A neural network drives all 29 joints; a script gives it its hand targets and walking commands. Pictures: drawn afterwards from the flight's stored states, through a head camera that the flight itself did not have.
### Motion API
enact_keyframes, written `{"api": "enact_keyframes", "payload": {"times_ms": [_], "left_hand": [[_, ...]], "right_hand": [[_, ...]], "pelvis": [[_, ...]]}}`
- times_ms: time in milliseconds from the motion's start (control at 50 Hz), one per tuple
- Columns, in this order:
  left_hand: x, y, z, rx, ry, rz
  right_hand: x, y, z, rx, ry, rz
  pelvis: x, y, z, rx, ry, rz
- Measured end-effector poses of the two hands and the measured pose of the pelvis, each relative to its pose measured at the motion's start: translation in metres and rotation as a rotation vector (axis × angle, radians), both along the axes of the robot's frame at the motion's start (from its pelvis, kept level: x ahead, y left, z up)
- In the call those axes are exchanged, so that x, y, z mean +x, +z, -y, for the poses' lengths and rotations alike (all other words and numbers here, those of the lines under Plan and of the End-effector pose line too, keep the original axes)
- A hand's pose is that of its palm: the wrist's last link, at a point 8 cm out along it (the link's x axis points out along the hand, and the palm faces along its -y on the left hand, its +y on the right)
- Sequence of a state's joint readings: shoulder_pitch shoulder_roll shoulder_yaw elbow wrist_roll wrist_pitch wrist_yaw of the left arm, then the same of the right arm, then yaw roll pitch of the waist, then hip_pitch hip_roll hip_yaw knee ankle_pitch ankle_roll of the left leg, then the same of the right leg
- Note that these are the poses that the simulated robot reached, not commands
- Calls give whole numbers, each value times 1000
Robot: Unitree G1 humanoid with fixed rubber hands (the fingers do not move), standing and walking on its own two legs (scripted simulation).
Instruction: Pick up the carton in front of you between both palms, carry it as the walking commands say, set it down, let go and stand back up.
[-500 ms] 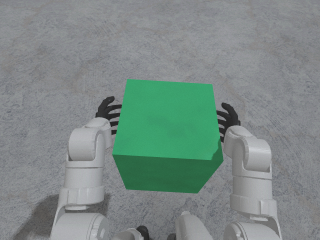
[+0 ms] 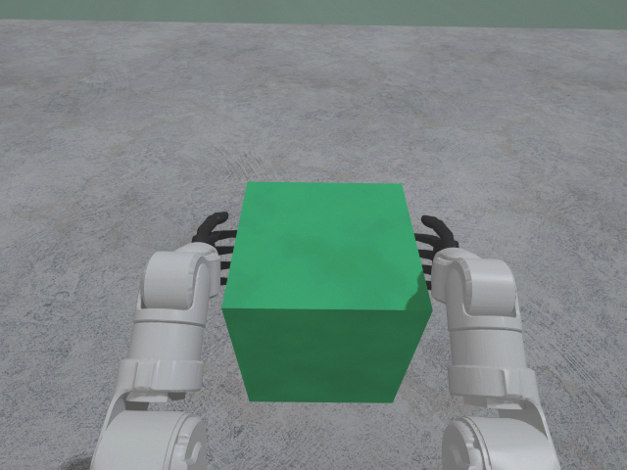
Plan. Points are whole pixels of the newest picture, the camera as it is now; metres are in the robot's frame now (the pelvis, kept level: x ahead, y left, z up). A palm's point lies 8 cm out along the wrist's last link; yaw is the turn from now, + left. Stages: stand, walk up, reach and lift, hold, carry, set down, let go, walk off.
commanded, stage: carry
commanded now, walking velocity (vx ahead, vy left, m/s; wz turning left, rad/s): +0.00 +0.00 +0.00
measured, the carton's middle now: (322, 296) +0.35 +0.00 +0.04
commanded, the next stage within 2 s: none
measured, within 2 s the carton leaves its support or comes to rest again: neither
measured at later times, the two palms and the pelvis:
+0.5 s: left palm (238, 255) +0.36 +0.12 +0.11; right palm (468, 262) +0.36 -0.18 +0.11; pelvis +0.02 -0.03 +0.00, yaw +0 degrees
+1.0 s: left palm (235, 173) +0.56 +0.16 +0.10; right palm (411, 185) +0.54 -0.14 +0.10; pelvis +0.22 +0.02 +0.02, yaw -3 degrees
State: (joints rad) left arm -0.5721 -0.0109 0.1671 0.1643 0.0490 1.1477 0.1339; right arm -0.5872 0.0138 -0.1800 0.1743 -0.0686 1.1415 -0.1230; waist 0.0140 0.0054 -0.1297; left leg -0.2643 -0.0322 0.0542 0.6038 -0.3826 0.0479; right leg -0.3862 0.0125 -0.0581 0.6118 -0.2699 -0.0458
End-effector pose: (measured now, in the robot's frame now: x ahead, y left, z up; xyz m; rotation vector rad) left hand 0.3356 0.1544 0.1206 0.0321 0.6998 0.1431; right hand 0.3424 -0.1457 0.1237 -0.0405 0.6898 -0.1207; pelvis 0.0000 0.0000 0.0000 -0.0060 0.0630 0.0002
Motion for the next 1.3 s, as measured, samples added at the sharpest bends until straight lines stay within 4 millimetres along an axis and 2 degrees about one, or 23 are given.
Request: {"api": "enact_keyframes", "payload": {"times_ms": [200, 320, 460, 540, 620, 740, 840, 940, 1000, 1100, 1180, 1240, 1300], "left_hand": [[-20, -1, 7, 16, -21, -53], [-12, 5, 19, 12, -32, -48], [17, -3, 38, 18, -29, -64], [29, -10, 36, 14, -15, -91], [53, -2, 29, 10, 9, -78], [110, 9, 13, -13, 26, -39], [168, -2, -3, -47, -16, -16], [204, -18, -8, -62, -42, -90], [223, -21, -4, -78, -48, -102], [255, -15, 5, -119, -21, -43], [283, -10, 15, -137, 8, 14], [312, -12, 27, -90, -7, 33], [343, -20, 39, -56, -8, 34]], "right_hand": [[-25, -5, 7, -7, -1, -52], [-24, -1, 19, -2, -20, -48], [8, -9, 38, 0, -11, -64], [32, -9, 37, 2, 3, -91], [60, -2, 29, 14, 8, -78], [112, 5, 13, 33, -11, -40], [161, -1, -5, 10, -35, -17], [183, -18, -9, 4, -75, -89], [196, -20, -6, 20, -111, -99], [228, -11, 3, 62, -157, -37], [261, -7, 12, 101, -141, 21], [293, -13, 23, 91, -114, 35], [327, -28, 36, 101, -96, 35]], "pelvis": [[-17, -2, 3, 9, 0, 31], [-10, -4, 8, 11, -4, 19], [14, -8, 25, 0, 1, -2], [27, 1, 29, 22, -6, -9], [48, 11, 26, 26, -6, -14], [98, 14, 11, 24, -2, -25], [151, -2, -10, 23, -24, -20], [191, 9, -21, -1, -45, -21], [217, 18, -23, -15, -45, -24], [268, 24, -18, -23, -40, -27], [320, 21, -6, -15, -41, -24], [363, 12, 7, -5, -38, -15], [404, -2, 22, -14, -15, -3]]}}
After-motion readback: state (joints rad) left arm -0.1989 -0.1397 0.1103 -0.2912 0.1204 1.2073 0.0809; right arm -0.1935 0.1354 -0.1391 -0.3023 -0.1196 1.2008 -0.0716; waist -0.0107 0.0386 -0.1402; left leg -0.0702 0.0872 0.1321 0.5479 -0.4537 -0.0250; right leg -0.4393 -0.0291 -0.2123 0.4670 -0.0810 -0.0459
